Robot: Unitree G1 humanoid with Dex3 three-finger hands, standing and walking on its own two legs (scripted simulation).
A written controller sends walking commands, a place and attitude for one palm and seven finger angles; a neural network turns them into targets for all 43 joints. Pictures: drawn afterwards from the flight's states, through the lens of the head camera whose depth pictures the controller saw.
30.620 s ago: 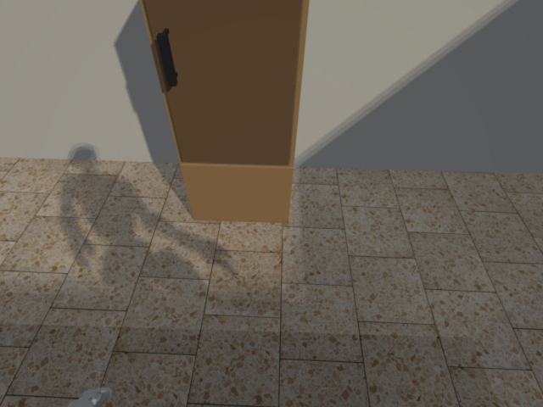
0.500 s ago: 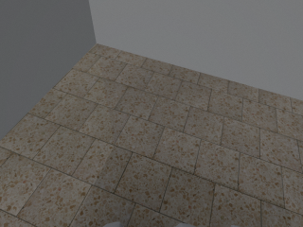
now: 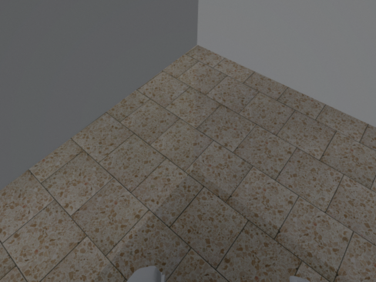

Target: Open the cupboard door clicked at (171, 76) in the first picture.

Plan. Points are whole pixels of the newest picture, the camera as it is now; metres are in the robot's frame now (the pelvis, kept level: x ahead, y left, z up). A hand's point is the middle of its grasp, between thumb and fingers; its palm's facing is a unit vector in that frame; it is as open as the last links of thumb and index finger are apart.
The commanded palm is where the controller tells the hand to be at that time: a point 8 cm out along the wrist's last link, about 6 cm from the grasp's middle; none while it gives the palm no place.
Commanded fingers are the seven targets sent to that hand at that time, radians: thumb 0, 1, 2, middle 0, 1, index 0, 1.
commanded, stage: turn to face it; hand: left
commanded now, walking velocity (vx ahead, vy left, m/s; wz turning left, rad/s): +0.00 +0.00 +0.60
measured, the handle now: out of the picture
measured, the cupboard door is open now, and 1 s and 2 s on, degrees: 41 41 41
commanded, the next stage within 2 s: none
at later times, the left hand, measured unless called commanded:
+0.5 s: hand out of the picture +0.07 +0.21 -0.16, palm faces +0.30 -0.90 -0.31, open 7.4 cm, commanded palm none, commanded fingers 0.00 0.90 0.90 -0.20 -0.30 -0.20 -0.30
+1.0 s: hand out of the picture -0.03 +0.21 -0.18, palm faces +0.60 -0.76 -0.24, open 7.4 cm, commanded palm none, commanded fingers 0.00 0.90 0.90 -0.20 -0.30 -0.20 -0.30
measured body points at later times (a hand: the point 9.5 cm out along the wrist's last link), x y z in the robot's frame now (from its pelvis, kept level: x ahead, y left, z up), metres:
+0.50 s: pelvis +0.02 -0.03 -0.01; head +0.07 -0.03 +0.43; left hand +0.06 +0.26 -0.13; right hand +0.16 -0.26 -0.17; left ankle -0.02 +0.11 -0.71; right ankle +0.06 -0.15 -0.74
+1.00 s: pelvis +0.03 -0.01 +0.00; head +0.06 +0.04 +0.44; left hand -0.06 +0.25 -0.16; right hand +0.26 -0.16 -0.13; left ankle -0.03 +0.08 -0.74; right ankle +0.10 -0.16 -0.67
